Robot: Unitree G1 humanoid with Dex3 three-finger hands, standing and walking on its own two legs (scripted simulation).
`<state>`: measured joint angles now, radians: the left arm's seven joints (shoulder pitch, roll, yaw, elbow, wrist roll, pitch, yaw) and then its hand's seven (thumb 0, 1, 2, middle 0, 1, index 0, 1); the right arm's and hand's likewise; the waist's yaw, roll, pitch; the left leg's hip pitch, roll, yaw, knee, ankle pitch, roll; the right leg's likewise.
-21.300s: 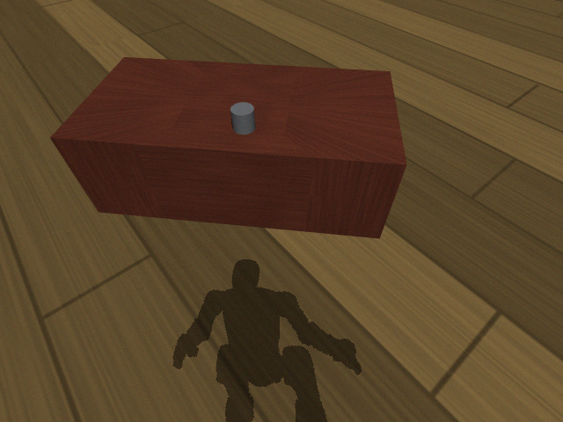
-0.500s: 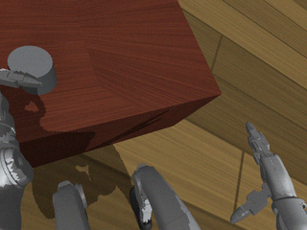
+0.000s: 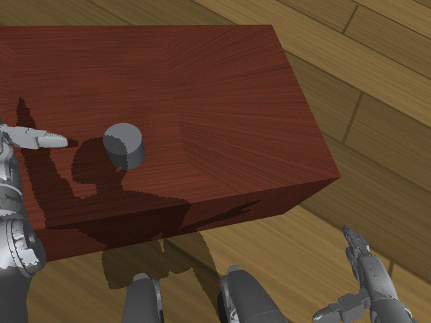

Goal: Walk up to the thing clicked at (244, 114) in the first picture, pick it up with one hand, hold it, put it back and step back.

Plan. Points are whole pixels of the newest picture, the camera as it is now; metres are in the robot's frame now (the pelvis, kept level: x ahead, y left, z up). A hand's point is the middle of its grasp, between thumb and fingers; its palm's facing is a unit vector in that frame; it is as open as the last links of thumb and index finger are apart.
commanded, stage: home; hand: left
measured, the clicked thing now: (125, 147) +0.53 +0.14 -0.17
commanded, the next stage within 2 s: none
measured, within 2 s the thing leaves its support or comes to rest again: neither
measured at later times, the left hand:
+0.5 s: hand (55, 228) +0.30 +0.22 +0.00, palm faces +0.18 -0.95 -0.26, open 17.3 cm
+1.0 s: hand out of the picture +0.17 +0.17 +0.00, palm faces +0.17 -0.95 -0.24, open 17.2 cm
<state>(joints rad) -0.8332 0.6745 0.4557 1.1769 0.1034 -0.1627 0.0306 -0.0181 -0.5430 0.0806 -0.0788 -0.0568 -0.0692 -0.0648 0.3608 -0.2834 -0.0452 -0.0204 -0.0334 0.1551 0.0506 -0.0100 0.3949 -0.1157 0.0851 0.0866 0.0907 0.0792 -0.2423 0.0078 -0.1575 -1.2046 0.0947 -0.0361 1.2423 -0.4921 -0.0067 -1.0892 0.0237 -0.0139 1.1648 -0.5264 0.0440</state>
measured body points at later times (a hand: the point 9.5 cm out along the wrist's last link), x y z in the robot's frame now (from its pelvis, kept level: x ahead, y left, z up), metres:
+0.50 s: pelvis +0.03 +0.00 +0.06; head +0.09 +0.02 +0.50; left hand +0.29 +0.27 +0.02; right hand +0.20 -0.23 +0.02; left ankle +0.04 +0.12 -0.63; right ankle +0.01 -0.15 -0.63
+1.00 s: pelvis +0.01 -0.02 +0.05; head +0.04 -0.02 +0.50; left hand +0.16 +0.22 +0.02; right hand +0.19 -0.24 +0.02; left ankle +0.04 +0.12 -0.63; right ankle +0.01 -0.15 -0.63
